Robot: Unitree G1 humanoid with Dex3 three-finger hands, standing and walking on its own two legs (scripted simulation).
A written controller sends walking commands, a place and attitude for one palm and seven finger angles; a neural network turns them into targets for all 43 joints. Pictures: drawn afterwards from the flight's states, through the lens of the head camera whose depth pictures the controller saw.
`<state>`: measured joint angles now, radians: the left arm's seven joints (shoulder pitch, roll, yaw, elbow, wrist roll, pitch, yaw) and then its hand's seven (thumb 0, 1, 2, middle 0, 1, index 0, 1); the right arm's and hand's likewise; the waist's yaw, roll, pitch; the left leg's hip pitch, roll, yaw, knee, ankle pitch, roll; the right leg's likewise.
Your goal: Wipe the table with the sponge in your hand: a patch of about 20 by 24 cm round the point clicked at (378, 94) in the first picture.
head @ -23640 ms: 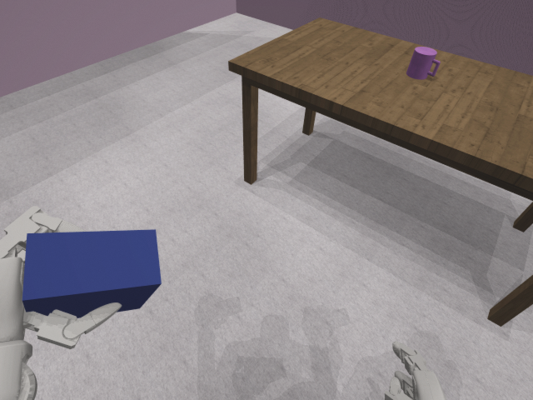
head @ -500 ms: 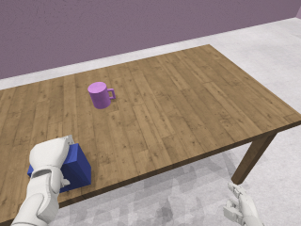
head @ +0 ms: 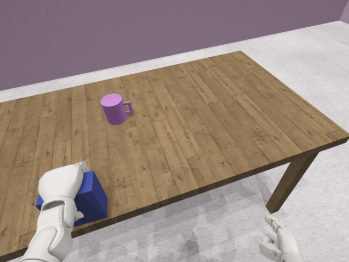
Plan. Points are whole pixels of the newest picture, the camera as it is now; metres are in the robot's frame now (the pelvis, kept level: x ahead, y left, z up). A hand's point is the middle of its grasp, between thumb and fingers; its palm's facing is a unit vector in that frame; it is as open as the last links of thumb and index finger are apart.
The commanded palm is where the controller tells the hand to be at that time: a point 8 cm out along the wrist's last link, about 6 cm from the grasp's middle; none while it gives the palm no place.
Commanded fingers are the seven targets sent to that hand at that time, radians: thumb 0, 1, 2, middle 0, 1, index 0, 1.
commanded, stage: lower the sponge onto the table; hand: left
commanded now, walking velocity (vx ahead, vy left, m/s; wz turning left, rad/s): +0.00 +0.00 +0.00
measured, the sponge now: (78, 205) +0.24 +0.29 -0.03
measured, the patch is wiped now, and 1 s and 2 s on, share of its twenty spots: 0.00 0.10 0.30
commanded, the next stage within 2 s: wipe forward along the first lane in 0.74 s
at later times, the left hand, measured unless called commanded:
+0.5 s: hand (76, 196) +0.25 +0.30 +0.00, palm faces -0.10 -0.08 -0.99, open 10.3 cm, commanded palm +0.23 +0.29 +0.06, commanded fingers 0.00 0.10 1.30 -1.20 -1.60 -1.20 -1.60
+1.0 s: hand (76, 194) +0.26 +0.30 -0.01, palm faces -0.08 -0.05 -1.00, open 10.3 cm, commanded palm +0.24 +0.30 +0.04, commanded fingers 0.00 0.10 1.30 -1.20 -1.60 -1.20 -1.60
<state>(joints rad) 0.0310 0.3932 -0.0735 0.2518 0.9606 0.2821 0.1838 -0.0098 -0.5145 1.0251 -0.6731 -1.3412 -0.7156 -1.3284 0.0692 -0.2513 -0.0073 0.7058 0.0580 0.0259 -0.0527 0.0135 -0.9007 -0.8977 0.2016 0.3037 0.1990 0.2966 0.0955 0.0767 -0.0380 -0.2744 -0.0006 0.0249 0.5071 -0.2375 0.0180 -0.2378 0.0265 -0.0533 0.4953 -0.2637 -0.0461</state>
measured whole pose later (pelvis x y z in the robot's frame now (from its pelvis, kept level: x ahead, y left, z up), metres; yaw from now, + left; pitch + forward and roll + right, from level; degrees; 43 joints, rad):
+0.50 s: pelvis +0.00 +0.00 +0.00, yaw +0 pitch +2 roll +0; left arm 0.00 0.38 -0.07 0.36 0.97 0.28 0.23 -0.01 -0.51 1.03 -0.67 -1.34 -0.72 -1.33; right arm 0.09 -0.25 -0.02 0.71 0.06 0.04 -0.05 0.01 -0.90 -0.90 0.20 0.30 0.20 0.30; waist 0.08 0.07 -0.05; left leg -0.33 0.00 0.02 0.55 -0.25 0.01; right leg -0.29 0.03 -0.06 0.53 -0.28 -0.05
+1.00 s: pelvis -0.01 +0.00 -0.01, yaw +1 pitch +3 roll +0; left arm -0.08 0.38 -0.07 0.45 0.99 0.26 0.26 -0.01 -0.52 1.03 -0.67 -1.34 -0.72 -1.33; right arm 0.10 -0.25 -0.02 0.71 0.07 0.06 -0.05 0.01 -0.90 -0.90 0.20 0.30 0.20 0.30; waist 0.08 0.06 -0.08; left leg -0.40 0.00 0.01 0.60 -0.27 0.02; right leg -0.35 0.03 -0.07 0.58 -0.30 -0.05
